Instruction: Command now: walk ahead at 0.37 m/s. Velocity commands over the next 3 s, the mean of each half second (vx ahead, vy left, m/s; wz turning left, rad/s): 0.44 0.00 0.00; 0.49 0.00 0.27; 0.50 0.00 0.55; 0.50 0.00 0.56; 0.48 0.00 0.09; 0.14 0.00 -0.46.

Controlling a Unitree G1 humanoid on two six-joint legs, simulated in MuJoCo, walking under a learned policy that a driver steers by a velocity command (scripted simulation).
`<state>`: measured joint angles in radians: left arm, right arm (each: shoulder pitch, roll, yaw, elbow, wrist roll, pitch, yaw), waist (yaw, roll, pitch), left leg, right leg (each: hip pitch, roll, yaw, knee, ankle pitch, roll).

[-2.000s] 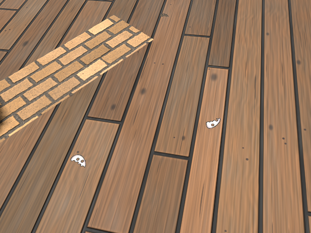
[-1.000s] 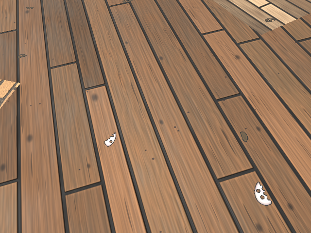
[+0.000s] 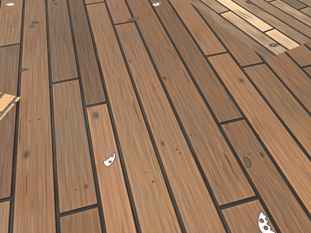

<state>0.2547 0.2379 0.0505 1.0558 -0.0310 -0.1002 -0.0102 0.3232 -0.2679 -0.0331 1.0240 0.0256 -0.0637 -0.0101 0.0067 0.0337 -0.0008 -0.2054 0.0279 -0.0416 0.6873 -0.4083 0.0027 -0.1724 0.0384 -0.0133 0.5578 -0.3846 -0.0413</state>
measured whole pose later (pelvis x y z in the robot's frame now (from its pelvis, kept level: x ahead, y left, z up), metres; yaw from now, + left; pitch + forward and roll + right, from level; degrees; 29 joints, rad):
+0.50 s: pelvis +0.24 +0.05 +0.00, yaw -1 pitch +0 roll +0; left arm 0.32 0.25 0.04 1.00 -0.03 -0.10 0.01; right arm 0.14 -0.26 -0.04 0.89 0.00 -0.09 0.04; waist 0.01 -0.02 0.05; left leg -0.34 -0.05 0.06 0.48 -0.14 0.07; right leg -0.34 -0.04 0.05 1.20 -0.36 -0.05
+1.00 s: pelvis +0.52 +0.00 +0.00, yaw +10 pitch +2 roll +0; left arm 0.07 0.25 0.05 0.82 0.00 -0.13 -0.01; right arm 0.37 -0.28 -0.06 0.92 0.04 -0.06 -0.02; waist -0.05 0.02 0.03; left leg -0.31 -0.02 -0.09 1.07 -0.47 0.04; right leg -0.39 -0.01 -0.03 0.50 -0.15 -0.01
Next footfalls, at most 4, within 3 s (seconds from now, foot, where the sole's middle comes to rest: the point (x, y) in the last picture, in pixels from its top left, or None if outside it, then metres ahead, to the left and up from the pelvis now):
0.36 left None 0.36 0.13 -0.77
0.90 right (190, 204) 0.65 -0.10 -0.77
1.42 left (120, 168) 0.84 0.24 -0.77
1.94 right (124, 115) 1.19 0.24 -0.77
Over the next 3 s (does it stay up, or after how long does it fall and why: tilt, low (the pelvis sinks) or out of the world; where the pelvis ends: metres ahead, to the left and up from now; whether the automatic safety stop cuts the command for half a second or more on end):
stays up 1.27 0.51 0.00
